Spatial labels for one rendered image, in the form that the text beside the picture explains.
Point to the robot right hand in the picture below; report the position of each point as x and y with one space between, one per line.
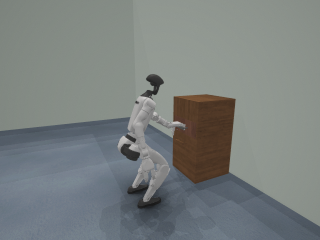
148 165

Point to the handle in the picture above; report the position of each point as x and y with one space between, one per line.
180 142
181 127

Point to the left robot upper arm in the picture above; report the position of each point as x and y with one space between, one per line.
155 116

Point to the cabinet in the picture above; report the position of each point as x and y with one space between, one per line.
208 155

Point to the left robot shin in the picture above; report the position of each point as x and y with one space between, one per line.
139 177

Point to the robot left hand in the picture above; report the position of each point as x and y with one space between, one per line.
176 124

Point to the right robot upper arm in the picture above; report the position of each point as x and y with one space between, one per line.
148 106

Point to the left robot foot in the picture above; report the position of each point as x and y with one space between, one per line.
139 188

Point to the robot right forearm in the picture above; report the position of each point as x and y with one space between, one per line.
139 136

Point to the drawer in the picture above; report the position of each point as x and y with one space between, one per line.
191 126

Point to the robot left forearm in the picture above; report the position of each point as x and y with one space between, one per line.
164 122

